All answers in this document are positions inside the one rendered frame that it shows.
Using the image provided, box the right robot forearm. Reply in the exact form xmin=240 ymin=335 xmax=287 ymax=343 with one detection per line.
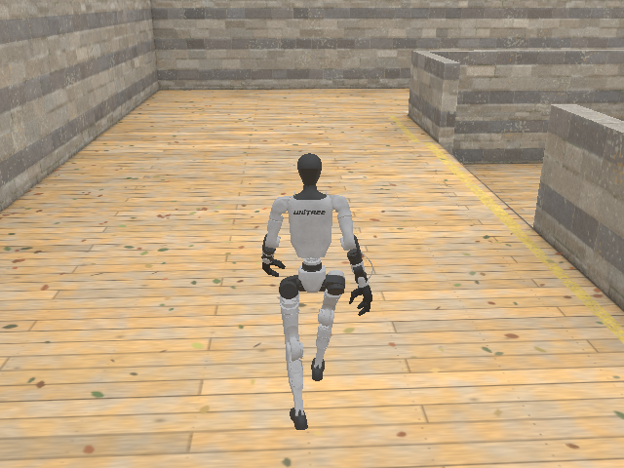
xmin=347 ymin=235 xmax=369 ymax=288

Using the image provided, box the robot right hand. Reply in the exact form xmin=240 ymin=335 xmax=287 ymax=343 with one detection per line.
xmin=349 ymin=285 xmax=372 ymax=316

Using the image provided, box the robot right upper arm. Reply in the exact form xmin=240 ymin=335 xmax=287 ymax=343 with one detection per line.
xmin=331 ymin=195 xmax=357 ymax=251

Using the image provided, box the robot right shin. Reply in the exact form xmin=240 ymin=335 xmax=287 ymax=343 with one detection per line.
xmin=314 ymin=310 xmax=334 ymax=369

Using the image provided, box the robot left hand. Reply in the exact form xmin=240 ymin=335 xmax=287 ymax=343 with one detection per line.
xmin=262 ymin=258 xmax=286 ymax=277

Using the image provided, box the robot left upper arm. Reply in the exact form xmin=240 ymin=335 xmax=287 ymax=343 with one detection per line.
xmin=265 ymin=196 xmax=291 ymax=249

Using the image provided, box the left robot forearm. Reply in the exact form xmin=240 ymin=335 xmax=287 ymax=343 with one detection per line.
xmin=261 ymin=234 xmax=276 ymax=264

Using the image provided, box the humanoid robot torso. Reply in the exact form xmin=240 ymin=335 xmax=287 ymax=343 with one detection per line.
xmin=288 ymin=191 xmax=333 ymax=293

